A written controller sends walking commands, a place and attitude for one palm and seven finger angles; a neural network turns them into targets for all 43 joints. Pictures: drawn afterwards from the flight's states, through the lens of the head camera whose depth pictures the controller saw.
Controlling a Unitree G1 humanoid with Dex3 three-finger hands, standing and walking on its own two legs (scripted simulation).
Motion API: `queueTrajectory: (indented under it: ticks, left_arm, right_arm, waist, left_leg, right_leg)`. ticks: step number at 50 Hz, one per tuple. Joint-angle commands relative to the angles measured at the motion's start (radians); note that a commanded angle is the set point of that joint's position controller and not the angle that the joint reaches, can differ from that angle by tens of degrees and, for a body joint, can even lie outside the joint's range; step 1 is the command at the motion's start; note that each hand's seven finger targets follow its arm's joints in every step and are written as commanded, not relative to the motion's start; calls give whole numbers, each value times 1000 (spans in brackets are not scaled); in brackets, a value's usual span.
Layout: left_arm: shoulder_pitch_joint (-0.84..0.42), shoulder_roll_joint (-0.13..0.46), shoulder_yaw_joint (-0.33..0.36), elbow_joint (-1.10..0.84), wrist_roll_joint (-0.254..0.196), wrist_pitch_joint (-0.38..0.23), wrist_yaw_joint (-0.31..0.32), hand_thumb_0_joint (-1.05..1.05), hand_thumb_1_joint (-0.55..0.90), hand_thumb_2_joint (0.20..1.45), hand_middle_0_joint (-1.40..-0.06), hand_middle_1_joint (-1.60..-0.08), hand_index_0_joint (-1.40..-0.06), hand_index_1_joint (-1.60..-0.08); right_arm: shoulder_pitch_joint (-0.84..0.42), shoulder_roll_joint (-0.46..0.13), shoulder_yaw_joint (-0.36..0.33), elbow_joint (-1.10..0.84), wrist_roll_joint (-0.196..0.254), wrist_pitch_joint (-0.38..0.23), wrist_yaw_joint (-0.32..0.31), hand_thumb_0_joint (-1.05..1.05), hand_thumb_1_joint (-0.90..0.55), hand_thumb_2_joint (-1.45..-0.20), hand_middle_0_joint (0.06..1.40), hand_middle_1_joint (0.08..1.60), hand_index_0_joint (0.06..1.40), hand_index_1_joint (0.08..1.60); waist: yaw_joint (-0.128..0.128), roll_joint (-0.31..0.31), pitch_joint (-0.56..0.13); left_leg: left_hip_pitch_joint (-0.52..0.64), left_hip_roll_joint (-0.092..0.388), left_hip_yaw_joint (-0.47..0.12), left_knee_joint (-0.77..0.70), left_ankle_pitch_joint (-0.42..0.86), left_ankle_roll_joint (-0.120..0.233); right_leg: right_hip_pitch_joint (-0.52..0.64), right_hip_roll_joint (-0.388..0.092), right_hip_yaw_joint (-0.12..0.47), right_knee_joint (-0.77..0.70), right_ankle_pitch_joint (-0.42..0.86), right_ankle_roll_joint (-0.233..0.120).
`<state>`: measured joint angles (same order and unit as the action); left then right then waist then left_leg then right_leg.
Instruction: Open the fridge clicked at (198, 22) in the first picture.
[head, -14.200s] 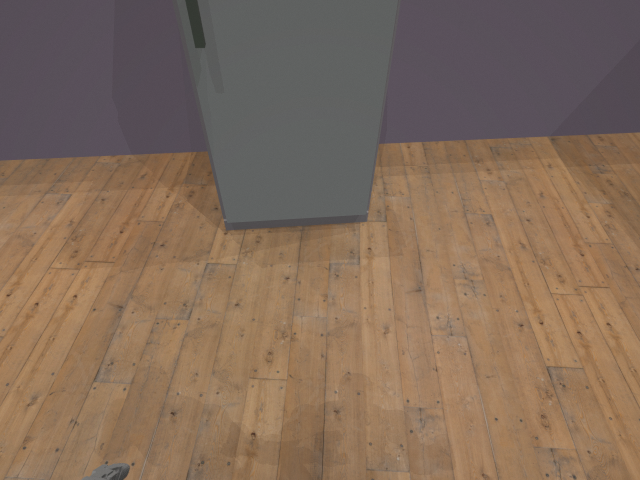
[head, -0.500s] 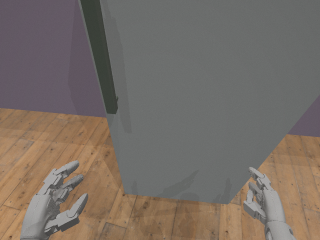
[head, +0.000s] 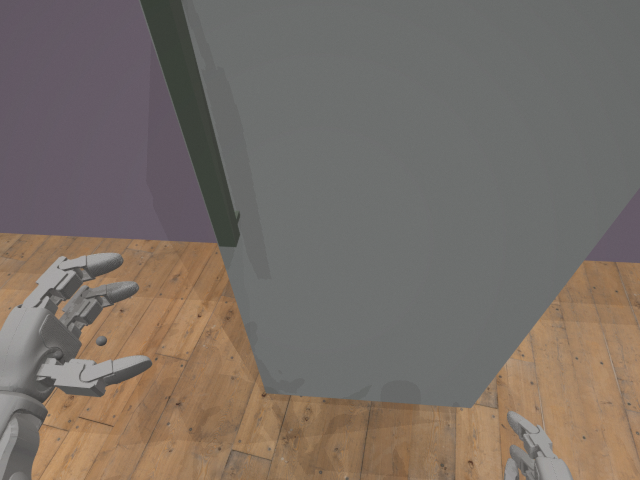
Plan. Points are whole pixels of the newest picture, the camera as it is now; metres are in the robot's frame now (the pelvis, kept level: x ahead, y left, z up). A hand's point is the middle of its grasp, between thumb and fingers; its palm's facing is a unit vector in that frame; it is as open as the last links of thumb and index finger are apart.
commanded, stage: raise the hand to about handle height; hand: left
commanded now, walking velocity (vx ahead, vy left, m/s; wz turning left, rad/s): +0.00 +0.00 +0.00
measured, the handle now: (207, 135) +0.44 +0.16 +0.23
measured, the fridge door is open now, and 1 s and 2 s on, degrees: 0 0 0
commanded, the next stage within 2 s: move the hooked fingers beside the handle in 1.12 s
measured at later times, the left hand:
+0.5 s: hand out of the picture +0.25 +0.32 +0.22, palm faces +0.08 -0.99 -0.13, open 13.9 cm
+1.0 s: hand out of the picture +0.27 +0.30 +0.24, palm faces +0.08 -0.99 -0.13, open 13.9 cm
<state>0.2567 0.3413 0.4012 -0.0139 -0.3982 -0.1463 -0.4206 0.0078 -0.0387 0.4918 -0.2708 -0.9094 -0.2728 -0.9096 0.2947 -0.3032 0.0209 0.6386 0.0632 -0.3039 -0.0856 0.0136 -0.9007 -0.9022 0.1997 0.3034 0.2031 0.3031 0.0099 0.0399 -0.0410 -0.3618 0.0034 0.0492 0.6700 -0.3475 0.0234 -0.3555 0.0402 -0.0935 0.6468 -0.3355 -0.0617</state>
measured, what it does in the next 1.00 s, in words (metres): stands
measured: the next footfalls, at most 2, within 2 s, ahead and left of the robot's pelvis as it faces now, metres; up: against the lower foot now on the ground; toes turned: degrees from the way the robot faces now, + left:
none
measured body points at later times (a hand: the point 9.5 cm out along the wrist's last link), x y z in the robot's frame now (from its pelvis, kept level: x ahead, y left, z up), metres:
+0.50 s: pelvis -0.01 +0.04 +0.02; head -0.03 +0.03 +0.47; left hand +0.24 +0.37 +0.23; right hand +0.22 -0.14 -0.04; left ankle +0.00 +0.10 -0.72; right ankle +0.00 -0.07 -0.72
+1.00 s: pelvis +0.00 +0.02 +0.02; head -0.02 +0.00 +0.47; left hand +0.26 +0.36 +0.25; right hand +0.20 -0.20 -0.05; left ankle +0.00 +0.10 -0.72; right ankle +0.00 -0.07 -0.72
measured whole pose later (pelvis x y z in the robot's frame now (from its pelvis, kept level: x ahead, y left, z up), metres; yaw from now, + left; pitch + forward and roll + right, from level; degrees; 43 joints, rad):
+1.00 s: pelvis +0.00 +0.02 +0.02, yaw +2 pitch -3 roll +0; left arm -0.19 0.53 0.51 0.04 -0.33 0.30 -0.46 -0.01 -0.50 0.30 -0.31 -1.20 -0.31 -1.20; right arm 0.20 -0.29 0.09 0.61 0.09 -0.21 -0.09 0.01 -0.90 -0.90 0.20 0.30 0.20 0.30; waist 0.05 0.05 -0.01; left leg -0.17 -0.04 0.03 0.48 -0.26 0.05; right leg -0.16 0.01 -0.10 0.47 -0.26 -0.05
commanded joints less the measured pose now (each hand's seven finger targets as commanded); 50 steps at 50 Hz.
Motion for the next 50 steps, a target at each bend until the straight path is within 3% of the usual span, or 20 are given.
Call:
queueTrajectory:
  ticks: [1, 4, 5, 7, 12, 15, 19, 20, 27, 29, 31, 33, 35, 36, 41, 43, 45, 47, 49, 50]
  left_arm:
    - [-182, 254, 111, -269, -4, -17, 32, 0, -267, 400, -283, -1050, -283, -1050]
    - [-245, 264, 109, -300, 8, 10, 55, 0, -337, 370, -288, -1095, -288, -1095]
    - [-258, 286, 127, -296, 10, 27, 58, 0, -360, 360, -290, -1110, -290, -1110]
    - [-316, 270, 100, -281, 15, 59, 51, 0, -407, 340, -293, -1140, -293, -1140]
    - [-447, 304, 100, -228, 32, 167, 27, 0, -500, 300, -300, -1200, -300, -1200]
    - [-513, 330, 102, -228, 42, 224, 12, 0, -500, 300, -300, -1200, -300, -1200]
    - [-603, 378, 131, -222, 46, 274, -3, 0, -500, 300, -300, -1200, -300, -1200]
    - [-620, 396, 143, -224, 45, 284, -12, 0, -500, 300, -300, -1200, -300, -1200]
    - [-791, 460, 150, -143, 62, 364, -40, 0, -500, 300, -300, -1200, -300, -1200]
    - [-829, 493, 168, -149, 65, 376, -48, 0, -500, 300, -300, -1200, -300, -1200]
    - [-846, 523, 183, -125, 64, 388, -58, 0, -500, 300, -300, -1200, -300, -1200]
    - [-787, 471, 153, -55, 56, 403, -74, 0, -500, 300, -300, -1200, -300, -1200]
    - [-724, 466, 156, -17, 47, 416, -88, 0, -500, 300, -300, -1200, -300, -1200]
    - [-738, 466, 150, -26, 48, 420, -91, 0, -500, 300, -300, -1200, -300, -1200]
    - [-784, 530, 210, -174, 44, 388, -55, 0, -500, 300, -300, -1200, -300, -1200]
    - [-769, 538, 231, -175, 43, 374, -39, 0, -500, 300, -300, -1200, -300, -1200]
    - [-740, 550, 250, -169, 44, 367, -28, 0, -500, 300, -300, -1200, -300, -1200]
    - [-765, 515, 220, -137, 46, 373, -26, 0, -500, 300, -300, -1200, -300, -1200]
    - [-785, 498, 192, -128, 54, 378, -26, 0, -500, 300, -300, -1200, -300, -1200]
    - [-768, 493, 184, -116, 55, 381, -26, 0, -500, 300, -300, -1200, -300, -1200]
  right_arm:
    - [-160, -93, -29, -184, 2, -87, -18, 0, -900, -900, 200, 300, 200, 300]
    - [-166, -86, -20, -178, 3, -96, -26, 0, -900, -900, 200, 300, 200, 300]
    - [-168, -91, -18, -177, -1, -92, -27, 0, -900, -900, 200, 300, 200, 300]
    - [-169, -86, -10, -172, 3, -86, -30, 0, -900, -900, 200, 300, 200, 300]
    - [-190, -83, 11, -175, 9, -55, -31, 0, -900, -900, 200, 300, 200, 300]
    - [-203, -80, 21, -183, 11, -33, -28, 0, -900, -900, 200, 300, 200, 300]
    - [-221, -77, 31, -186, 13, -11, -23, 0, -900, -900, 200, 300, 200, 300]
    - [-227, -76, 35, -187, 10, -4, -19, 0, -900, -900, 200, 300, 200, 300]
    - [-253, -82, 44, -186, 23, 27, -14, 0, -900, -900, 200, 300, 200, 300]
    - [-258, -85, 44, -191, 23, 27, -14, 0, -900, -900, 200, 300, 200, 300]
    - [-260, -88, 44, -190, 24, 32, -11, 0, -900, -900, 200, 300, 200, 300]
    - [-250, -91, 41, -190, 28, 36, -7, 0, -900, -900, 200, 300, 200, 300]
    - [-250, -97, 35, -195, 31, 40, 2, 0, -900, -900, 200, 300, 200, 300]
    - [-254, -102, 35, -196, 35, 45, 4, 0, -900, -900, 200, 300, 200, 300]
    - [-274, -97, 30, -217, 29, 37, 3, 0, -900, -900, 200, 300, 200, 300]
    - [-265, -92, 32, -214, 27, 31, -2, 0, -900, -900, 200, 300, 200, 300]
    - [-264, -90, 30, -205, 23, 30, -3, 0, -900, -900, 200, 300, 200, 300]
    - [-265, -93, 30, -195, 29, 29, -8, 0, -900, -900, 200, 300, 200, 300]
    - [-263, -90, 29, -194, 33, 26, -12, 0, -900, -900, 200, 300, 200, 300]
    - [-265, -90, 28, -193, 32, 27, -11, 0, -900, -900, 200, 300, 200, 300]
  waist:
    - [39, 7, -142]
    - [43, 71, -127]
    - [51, 61, -124]
    - [42, 73, -100]
    - [42, 86, -58]
    - [48, 77, -85]
    - [44, 69, -127]
    - [54, 82, -131]
    - [43, 85, -123]
    - [47, 117, -155]
    - [47, 96, -161]
    - [42, 44, -136]
    - [53, 25, -131]
    - [44, 15, -129]
    - [55, 88, -178]
    - [55, 62, -189]
    - [63, 75, -174]
    - [46, 72, -140]
    - [37, 116, -133]
    - [42, 83, -115]
  left_leg:
    - [86, 8, -74, -113, 227, 17]
    - [159, 8, -85, -172, 236, 17]
    - [175, 11, -92, -181, 257, 14]
    - [201, 14, -106, -213, 249, 8]
    - [229, 19, -139, -267, 217, -7]
    - [263, 19, -152, -281, 243, -14]
    - [303, 21, -170, -289, 279, -26]
    - [311, 16, -164, -286, 315, -29]
    - [314, 16, -183, -308, 264, -32]
    - [334, 12, -187, -306, 280, -35]
    - [333, 11, -181, -302, 286, -29]
    - [317, 13, -182, -296, 298, -27]
    - [297, 9, -165, -284, 290, -20]
    - [284, 11, -163, -286, 270, -18]
    - [304, 3, -152, -271, 272, -8]
    - [307, 4, -149, -268, 286, -3]
    - [295, 4, -132, -260, 300, 2]
    - [274, 2, -123, -257, 276, 8]
    - [283, 0, -121, -259, 243, 8]
    - [271, 4, -116, -251, 248, 10]
  right_leg:
    - [124, -82, 135, -164, 216, 80]
    - [112, -49, 57, -161, 200, 48]
    - [122, -45, 56, -166, 224, 43]
    - [114, -36, 35, -174, 214, 39]
    - [121, -30, 26, -205, 182, 28]
    - [140, -26, 24, -216, 196, 24]
    - [142, -27, 17, -218, 215, 24]
    - [160, -25, 21, -227, 238, 17]
    - [142, -33, 17, -238, 204, 15]
    - [149, -36, 19, -235, 212, 13]
    - [157, -38, 22, -246, 217, 11]
    - [143, -36, 15, -238, 227, 14]
    - [147, -39, 24, -241, 230, 12]
    - [139, -40, 22, -237, 220, 16]
    - [160, -44, 34, -235, 216, 14]
    - [168, -41, 30, -234, 225, 17]
    - [185, -46, 43, -246, 243, 15]
    - [170, -50, 47, -248, 239, 20]
    - [150, -52, 51, -249, 209, 21]
    - [159, -56, 64, -260, 217, 20]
